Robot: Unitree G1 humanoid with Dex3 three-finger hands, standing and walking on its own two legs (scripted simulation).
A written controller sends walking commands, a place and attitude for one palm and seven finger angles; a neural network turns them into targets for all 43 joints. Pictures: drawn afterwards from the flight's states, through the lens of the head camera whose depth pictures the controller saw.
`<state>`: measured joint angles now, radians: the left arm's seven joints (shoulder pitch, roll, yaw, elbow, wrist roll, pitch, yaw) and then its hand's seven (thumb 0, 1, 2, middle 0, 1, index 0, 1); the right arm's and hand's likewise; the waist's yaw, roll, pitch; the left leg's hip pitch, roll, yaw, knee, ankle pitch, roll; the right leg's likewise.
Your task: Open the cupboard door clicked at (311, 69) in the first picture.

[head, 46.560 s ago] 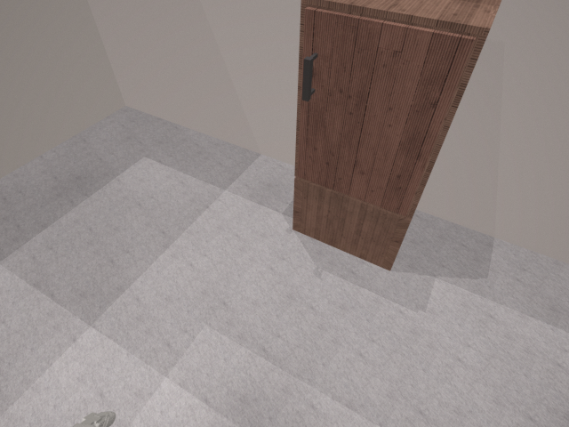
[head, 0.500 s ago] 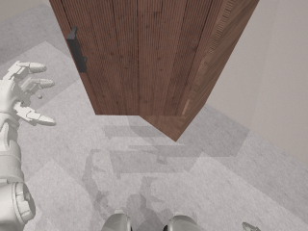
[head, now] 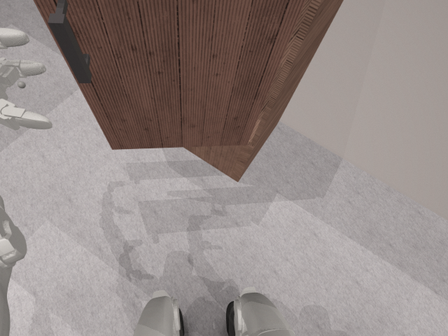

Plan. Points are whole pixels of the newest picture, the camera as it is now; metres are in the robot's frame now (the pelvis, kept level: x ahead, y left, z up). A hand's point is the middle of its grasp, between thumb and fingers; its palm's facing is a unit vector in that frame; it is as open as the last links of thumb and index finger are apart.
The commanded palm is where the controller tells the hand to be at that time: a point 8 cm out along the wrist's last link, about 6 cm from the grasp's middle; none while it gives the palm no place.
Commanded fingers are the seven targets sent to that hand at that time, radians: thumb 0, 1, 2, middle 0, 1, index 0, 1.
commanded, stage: move the hooked fingers beside the handle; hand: left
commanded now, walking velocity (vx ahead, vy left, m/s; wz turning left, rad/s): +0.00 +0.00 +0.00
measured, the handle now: (74, 43) +0.60 +0.22 +0.08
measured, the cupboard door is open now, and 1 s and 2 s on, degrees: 39 39 39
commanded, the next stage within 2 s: slide the fingers in behind the handle in 1.16 s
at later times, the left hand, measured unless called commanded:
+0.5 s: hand (34, 57) +0.56 +0.27 +0.08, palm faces +0.01 -1.00 -0.03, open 13.9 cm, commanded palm +0.54 +0.31 +0.08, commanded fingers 0.00 -0.50 0.30 -0.30 -1.20 -0.30 -1.20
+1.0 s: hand (35, 63) +0.55 +0.27 +0.09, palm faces +0.02 -1.00 +0.00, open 13.9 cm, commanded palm +0.54 +0.30 +0.08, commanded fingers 0.00 -0.50 0.30 -0.30 -1.20 -0.30 -1.20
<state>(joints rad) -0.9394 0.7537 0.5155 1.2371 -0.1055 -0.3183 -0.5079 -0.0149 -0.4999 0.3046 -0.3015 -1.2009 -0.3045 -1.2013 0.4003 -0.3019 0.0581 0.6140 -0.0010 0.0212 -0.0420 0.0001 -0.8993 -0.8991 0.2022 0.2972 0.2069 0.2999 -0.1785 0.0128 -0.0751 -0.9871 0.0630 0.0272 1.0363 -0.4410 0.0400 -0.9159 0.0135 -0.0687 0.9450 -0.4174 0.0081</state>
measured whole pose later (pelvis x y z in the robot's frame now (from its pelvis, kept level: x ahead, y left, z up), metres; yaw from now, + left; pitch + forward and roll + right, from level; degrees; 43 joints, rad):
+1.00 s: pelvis +0.01 +0.00 +0.00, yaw -1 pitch +25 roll -6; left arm -1.04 0.80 0.53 1.27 -0.05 -0.31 -0.45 -0.02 -0.50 0.30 -0.30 -1.20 -0.31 -1.20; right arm 0.39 -0.29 0.07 0.58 -0.02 0.09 -0.02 0.00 -0.90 -0.90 0.20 0.30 0.21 0.30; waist -0.23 0.02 -0.07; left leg -1.04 0.08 0.00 1.06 -0.47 0.03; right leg -0.96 0.03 -0.09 0.94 -0.43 0.00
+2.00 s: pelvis +0.01 +0.00 +0.00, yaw -1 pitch +25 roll -5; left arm -1.03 0.70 0.46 1.23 -0.05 -0.33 -0.34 -0.01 -0.50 0.30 -0.30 -1.20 -0.31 -1.21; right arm 0.42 -0.27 0.06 0.60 -0.03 0.08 0.01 0.00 -0.90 -0.90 0.20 0.30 0.21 0.30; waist -0.22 0.04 -0.09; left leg -1.04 0.07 0.01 1.06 -0.46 0.04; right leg -0.96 0.03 -0.08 0.95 -0.43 0.01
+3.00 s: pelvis +0.01 -0.01 +0.00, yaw +0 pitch +25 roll -4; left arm -1.04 0.61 0.43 1.24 -0.06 -0.35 -0.26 -0.02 -0.50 0.31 -0.30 -1.20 -0.30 -1.21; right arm 0.43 -0.27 0.05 0.63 -0.04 0.06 0.02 0.00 -0.90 -0.90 0.20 0.30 0.21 0.30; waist -0.21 0.05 -0.09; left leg -1.03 0.07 0.01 1.05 -0.46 0.03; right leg -0.96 0.03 -0.07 0.96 -0.44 0.00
